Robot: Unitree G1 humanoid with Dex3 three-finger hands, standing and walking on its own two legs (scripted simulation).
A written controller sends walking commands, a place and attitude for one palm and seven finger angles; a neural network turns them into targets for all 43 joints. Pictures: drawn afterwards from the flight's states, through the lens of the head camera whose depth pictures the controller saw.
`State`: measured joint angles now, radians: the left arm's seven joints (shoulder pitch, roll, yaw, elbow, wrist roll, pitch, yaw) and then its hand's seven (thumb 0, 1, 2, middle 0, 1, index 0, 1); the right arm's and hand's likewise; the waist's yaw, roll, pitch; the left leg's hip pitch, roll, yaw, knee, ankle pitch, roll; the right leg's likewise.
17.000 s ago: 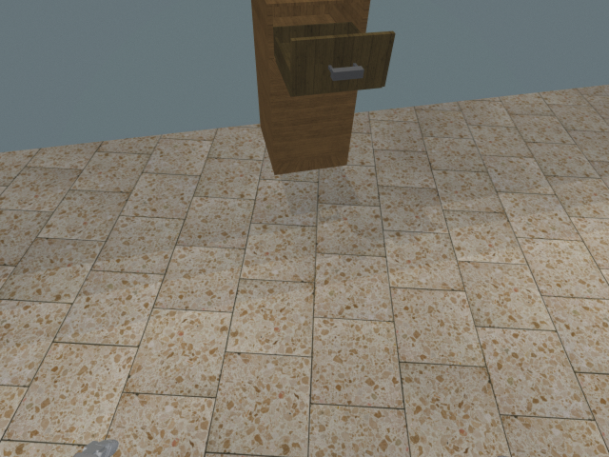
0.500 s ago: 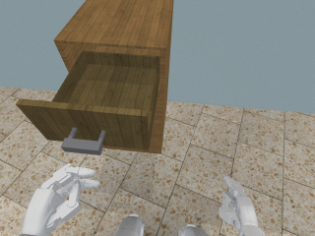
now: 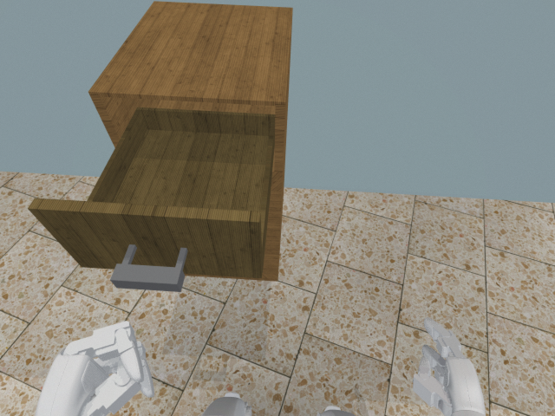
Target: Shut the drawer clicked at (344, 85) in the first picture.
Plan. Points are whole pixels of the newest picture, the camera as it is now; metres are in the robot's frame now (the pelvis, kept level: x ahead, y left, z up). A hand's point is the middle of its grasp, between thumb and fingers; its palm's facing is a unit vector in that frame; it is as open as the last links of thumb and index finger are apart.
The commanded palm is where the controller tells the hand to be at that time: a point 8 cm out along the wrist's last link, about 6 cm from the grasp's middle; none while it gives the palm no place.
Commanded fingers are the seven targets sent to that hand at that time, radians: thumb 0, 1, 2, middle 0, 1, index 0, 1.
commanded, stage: raise the hand and make a fist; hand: left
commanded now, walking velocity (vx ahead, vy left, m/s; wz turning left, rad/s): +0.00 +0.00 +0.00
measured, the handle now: (153, 264) +0.34 +0.22 -0.01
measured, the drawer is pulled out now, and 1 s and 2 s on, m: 0.28 0.28 0.28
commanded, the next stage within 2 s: bring the fist close to the handle in 0.74 s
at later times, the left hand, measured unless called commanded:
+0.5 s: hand (122, 385) +0.15 +0.17 +0.09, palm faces +0.01 -1.00 -0.05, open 3.3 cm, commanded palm +0.11 +0.23 +0.09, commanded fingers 0.00 0.90 0.90 -1.40 -1.60 -1.40 -1.60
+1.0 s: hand (138, 378) +0.16 +0.17 +0.07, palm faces +0.02 -1.00 -0.06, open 3.3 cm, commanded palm +0.13 +0.23 +0.07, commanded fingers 0.00 0.90 0.90 -1.40 -1.60 -1.40 -1.60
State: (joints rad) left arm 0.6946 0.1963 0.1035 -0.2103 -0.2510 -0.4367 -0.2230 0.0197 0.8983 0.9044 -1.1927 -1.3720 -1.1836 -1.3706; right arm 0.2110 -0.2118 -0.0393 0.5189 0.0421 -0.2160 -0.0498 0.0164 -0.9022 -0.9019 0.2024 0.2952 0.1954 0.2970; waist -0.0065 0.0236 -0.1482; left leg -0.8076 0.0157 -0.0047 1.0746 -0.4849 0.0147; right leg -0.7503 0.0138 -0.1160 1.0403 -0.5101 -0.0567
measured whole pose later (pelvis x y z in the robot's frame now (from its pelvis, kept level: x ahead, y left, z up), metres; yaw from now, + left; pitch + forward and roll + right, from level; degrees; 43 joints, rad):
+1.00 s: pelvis +0.01 +0.00 +0.00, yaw +0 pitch +12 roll -2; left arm 0.75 0.20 0.06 -0.31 -0.22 -0.37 -0.18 0.02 0.90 0.90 -1.40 -1.60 -1.39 -1.60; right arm 0.24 -0.20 0.00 0.46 0.04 -0.16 -0.03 0.02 -0.90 -0.90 0.21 0.30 0.20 0.30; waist 0.00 0.04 -0.16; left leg -0.79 0.01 -0.01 1.08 -0.50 0.02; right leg -0.73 0.01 -0.12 1.04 -0.52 -0.05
